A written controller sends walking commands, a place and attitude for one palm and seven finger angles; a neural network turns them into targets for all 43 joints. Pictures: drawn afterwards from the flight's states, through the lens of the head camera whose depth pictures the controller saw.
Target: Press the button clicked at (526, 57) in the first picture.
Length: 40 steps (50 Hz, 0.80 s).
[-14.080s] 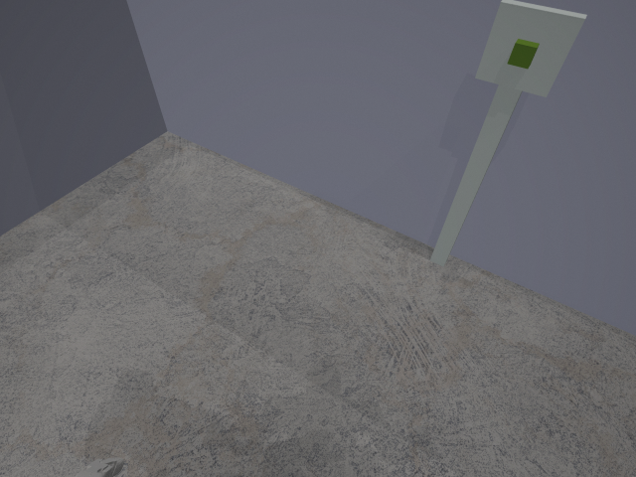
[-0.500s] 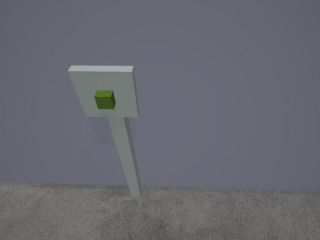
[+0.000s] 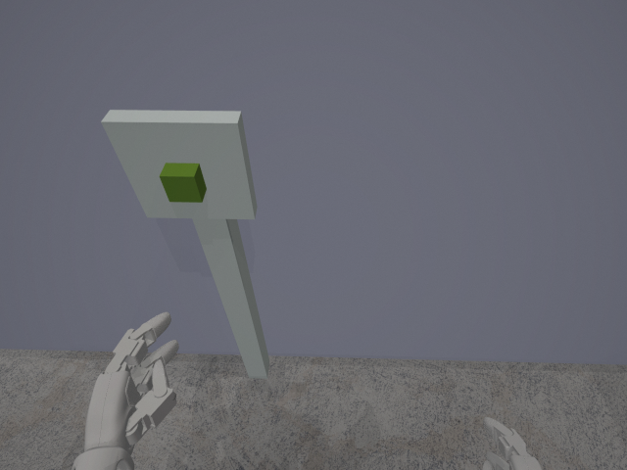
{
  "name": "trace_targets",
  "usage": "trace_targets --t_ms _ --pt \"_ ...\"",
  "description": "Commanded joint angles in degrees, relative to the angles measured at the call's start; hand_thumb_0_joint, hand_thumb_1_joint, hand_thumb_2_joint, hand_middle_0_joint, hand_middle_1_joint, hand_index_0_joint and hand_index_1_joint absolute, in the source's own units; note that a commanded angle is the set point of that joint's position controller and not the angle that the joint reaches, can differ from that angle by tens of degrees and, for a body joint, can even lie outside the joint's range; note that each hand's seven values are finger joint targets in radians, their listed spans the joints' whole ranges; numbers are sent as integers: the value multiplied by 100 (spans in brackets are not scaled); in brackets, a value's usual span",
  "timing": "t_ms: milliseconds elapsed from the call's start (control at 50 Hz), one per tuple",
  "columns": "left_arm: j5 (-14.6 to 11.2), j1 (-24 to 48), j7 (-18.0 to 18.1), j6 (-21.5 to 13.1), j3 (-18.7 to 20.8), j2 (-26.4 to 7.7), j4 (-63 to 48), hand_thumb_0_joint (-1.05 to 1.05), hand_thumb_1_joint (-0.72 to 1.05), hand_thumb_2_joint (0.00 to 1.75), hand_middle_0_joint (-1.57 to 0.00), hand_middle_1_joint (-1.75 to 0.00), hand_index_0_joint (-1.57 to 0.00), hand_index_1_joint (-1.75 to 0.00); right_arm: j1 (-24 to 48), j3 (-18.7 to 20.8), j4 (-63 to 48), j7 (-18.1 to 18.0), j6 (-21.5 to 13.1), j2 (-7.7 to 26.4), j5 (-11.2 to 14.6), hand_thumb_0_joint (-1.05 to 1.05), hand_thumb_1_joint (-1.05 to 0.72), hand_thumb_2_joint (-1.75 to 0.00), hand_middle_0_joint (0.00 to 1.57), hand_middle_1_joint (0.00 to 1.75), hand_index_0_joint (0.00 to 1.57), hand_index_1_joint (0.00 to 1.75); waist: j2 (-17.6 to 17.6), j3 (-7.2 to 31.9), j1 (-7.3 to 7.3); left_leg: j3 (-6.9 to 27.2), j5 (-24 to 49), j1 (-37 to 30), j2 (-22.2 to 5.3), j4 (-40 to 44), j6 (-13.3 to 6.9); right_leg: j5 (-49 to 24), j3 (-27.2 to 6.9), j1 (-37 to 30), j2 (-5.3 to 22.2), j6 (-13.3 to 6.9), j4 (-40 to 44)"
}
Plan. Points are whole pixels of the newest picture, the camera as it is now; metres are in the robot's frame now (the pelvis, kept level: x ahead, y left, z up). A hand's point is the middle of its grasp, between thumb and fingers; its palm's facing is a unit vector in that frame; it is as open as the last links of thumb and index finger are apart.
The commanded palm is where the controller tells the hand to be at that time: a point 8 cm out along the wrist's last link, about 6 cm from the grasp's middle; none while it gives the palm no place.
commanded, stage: raise the hand and make a fist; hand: left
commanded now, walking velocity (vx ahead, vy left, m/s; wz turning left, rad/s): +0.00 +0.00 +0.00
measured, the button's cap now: (184, 181) +0.48 +0.20 +0.12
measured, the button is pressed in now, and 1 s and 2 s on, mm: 0 0 0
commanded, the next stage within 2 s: aim a knuckle at the button in 1.76 s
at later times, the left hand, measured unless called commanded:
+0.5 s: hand (183, 424) +0.18 +0.15 +0.02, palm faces -0.03 -1.00 -0.05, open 3.4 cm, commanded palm +0.15 +0.22 +0.03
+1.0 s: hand (139, 386) +0.21 +0.19 +0.07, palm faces +0.02 -1.00 -0.07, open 3.1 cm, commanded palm +0.18 +0.25 +0.08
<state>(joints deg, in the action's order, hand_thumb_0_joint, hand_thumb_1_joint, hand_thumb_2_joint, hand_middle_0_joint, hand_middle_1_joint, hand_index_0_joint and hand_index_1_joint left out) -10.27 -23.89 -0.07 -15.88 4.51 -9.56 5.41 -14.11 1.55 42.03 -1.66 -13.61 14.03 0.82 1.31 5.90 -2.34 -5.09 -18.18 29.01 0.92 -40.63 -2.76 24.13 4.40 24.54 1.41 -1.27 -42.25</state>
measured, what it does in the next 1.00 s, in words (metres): stands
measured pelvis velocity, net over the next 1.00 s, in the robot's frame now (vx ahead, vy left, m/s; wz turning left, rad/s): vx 0.00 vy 0.00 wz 0.01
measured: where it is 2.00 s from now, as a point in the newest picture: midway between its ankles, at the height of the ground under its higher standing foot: outside the picture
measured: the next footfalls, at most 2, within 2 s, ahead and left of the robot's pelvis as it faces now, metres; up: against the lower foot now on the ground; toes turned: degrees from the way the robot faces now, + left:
none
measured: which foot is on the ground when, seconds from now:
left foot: down 0.00-1.00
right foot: down 0.00-1.00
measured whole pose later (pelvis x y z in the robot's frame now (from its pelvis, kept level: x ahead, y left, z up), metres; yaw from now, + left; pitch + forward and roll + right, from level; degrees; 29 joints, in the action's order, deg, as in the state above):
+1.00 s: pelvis +0.00 +0.00 -0.01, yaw +0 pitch +7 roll -2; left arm -16.2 -24.6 -13.4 -16.8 10.1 -14.5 -6.8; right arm -12.5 -1.1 31.6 -3.0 -12.2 13.6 2.8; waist 1.9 5.5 0.0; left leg -3.2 -21.5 33.4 -0.8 -47.5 -2.8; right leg 25.7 5.9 26.7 -0.3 -1.5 -45.2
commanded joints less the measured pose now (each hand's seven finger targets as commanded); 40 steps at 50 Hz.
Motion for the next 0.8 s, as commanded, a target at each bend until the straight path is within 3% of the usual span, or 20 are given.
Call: trace_targets --t_ms 0,40,80,140,180,200,240,280,300,360,380,420,460,500,520,560,600,660,780 --pt "-327 -1874 -1489 -1628 502 -259 223 0 90 90 -56 -69 -56 -69 785 489 -1354 256 -175 717 -28 0 -90 -90 20 30 20 30 -855 437 606 530 1062 643 -86 -827 383 -1608 -72 1044 -123 -76 -656" --pt "-365 -1476 -1767 -1821 832 -717 -456 0 90 90 -61 -75 -61 -75 975 501 -1789 255 -82 715 14 0 -90 -90 20 30 20 30 -172 935 660 350 1001 762 -42 -1098 284 -1559 -255 1072 -97 -91 -901" --pt "-528 -1086 -1706 -1596 992 -814 -1123 0 90 90 -67 -81 -67 -81 981 456 -2083 161 64 643 44 0 -90 -90 20 30 20 30 9 1259 617 300 855 774 -18 -1207 211 -1438 -424 970 -109 -26 -862" --pt "-614 -513 -1370 -1550 1084 -888 -2178 0 90 90 -75 -90 -75 -90 699 402 -2163 14 214 492 44 0 -90 -90 20 30 20 30 240 1366 363 436 684 762 -103 -1411 134 -1326 -739 1028 -87 90 -662" --pt "-558 -109 -1252 -1733 844 -827 -2630 0 90 90 -81 -96 -81 -96 536 327 -2134 -69 227 454 29 0 -90 -90 20 30 20 30 293 1213 115 510 658 773 -158 -1555 96 -1375 -812 1215 -81 153 -590" --pt "-535 294 -1280 -1857 654 -850 -2911 0 90 90 -83 -99 -83 -99 450 271 -2111 -101 213 497 10 0 -90 -90 20 30 20 30 155 1168 -63 592 575 832 -195 -1658 54 -1275 -868 1387 -99 209 -590" --pt "-508 425 -1444 -1929 419 -804 -2637 0 90 90 -89 -105 -89 -105 422 214 -1973 -157 132 540 10 0 -90 -90 20 30 20 30 362 870 -194 646 331 882 -231 -1712 49 -825 -842 1719 -113 160 -484" --pt "-559 342 -1694 -1769 370 -865 -2297 0 90 90 -94 -111 -94 -111 433 165 -1930 -189 59 602 59 0 -90 -90 20 30 20 30 241 761 -195 676 108 1002 -241 -1701 42 -427 -910 1719 -106 183 -309" --pt "-598 305 -1817 -1596 365 -894 -2062 0 90 90 -97 -114 -97 -114 462 134 -1914 -217 46 627 87 0 -90 -90 20 30 20 30 -43 675 -200 717 79 1095 -241 -1708 16 -408 -1042 1622 -71 285 -192" --pt "-748 -158 -1947 -960 976 -1276 -1761 0 90 90 -105 -123 -105 -123 522 140 -1965 -269 98 623 169 0 -90 -90 20 30 20 30 -234 1100 134 671 172 1077 -179 -1472 39 -502 -1196 842 93 376 61" --pt "-822 -290 -1916 -776 1131 -1268 -1757 0 90 90 -108 -126 -108 -126 574 136 -1998 -285 127 580 185 0 -90 -90 20 30 20 30 -268 1166 243 661 249 1054 -164 -1385 53 -675 -1224 600 150 421 101" --pt "-900 -365 -1804 -562 1274 -1227 -1775 0 90 90 -113 -132 -113 -132 614 106 -2012 -297 185 517 189 0 -90 -90 20 30 20 30 -387 1145 323 682 347 970 -166 -1224 64 -952 -1232 357 200 517 165" --pt "-923 -296 -1647 -563 1379 -1226 -1912 0 90 90 -119 -138 -119 -138 601 112 -1947 -307 176 490 168 0 -90 -90 20 30 20 30 -349 1047 333 690 485 786 -185 -1042 84 -1220 -1074 319 178 483 160" --pt "-880 -269 -1541 -685 1277 -1169 -1924 0 90 90 -124 -144 -124 -144 592 106 -1919 -290 136 492 146 0 -90 -90 20 30 20 30 -475 884 306 722 567 683 -201 -922 75 -1312 -949 378 111 472 136" --pt "-864 -233 -1535 -782 1173 -1097 -1993 0 90 90 -127 -147 -127 -147 548 111 -1895 -275 97 505 142 0 -90 -90 20 30 20 30 -374 821 272 712 593 598 -195 -852 77 -1406 -895 427 99 442 139" --pt "-836 -325 -1555 -896 1144 -1101 -1904 0 90 90 -130 -150 -130 -150 466 131 -1838 -247 38 544 145 0 -90 -90 20 30 20 30 -296 825 245 670 561 505 -183 -793 79 -1300 -863 481 84 427 187" --pt "-854 -233 -1591 -952 1063 -1069 -1803 0 90 90 -130 -150 -130 -150 500 139 -1819 -254 -15 595 165 0 -90 -90 20 30 20 30 -525 585 200 688 445 503 -180 -734 70 -976 -852 581 70 414 305" --pt "-839 -147 -1621 -991 1048 -1141 -1961 0 90 90 -130 -150 -130 -150 429 153 -1808 -254 -114 653 187 0 -90 -90 20 30 20 30 -94 751 222 627 497 173 -169 -557 54 -818 -671 610 -2 262 318" --pt "-771 -48 -1363 -889 1069 -1192 -2341 0 90 90 -130 -150 -130 -150 413 131 -1799 -232 -230 669 183 0 -90 -90 20 30 20 30 216 863 256 658 754 -442 -214 -198 54 -1041 -195 569 -173 82 233"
